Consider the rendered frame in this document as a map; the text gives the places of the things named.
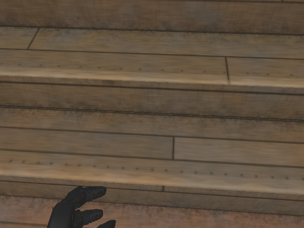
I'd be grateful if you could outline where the left robot hand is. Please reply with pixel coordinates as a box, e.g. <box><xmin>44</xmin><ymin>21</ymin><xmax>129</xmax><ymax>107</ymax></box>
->
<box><xmin>47</xmin><ymin>186</ymin><xmax>116</xmax><ymax>228</ymax></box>

